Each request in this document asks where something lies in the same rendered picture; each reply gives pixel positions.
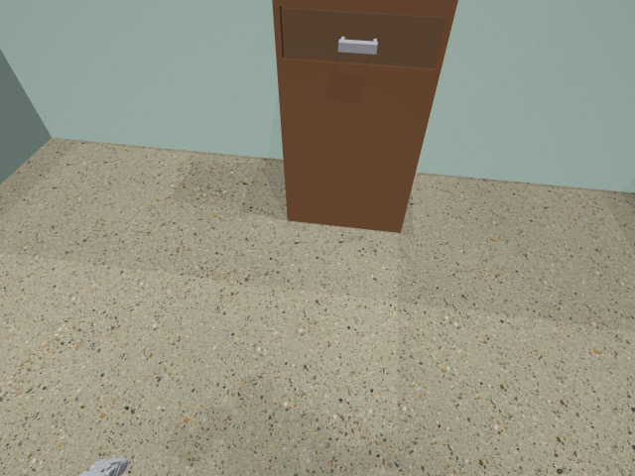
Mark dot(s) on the drawer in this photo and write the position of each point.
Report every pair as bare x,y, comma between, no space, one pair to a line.
403,39

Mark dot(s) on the cabinet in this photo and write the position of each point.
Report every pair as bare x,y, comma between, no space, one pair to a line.
352,133

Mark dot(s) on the handle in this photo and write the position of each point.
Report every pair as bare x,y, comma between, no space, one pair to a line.
358,47

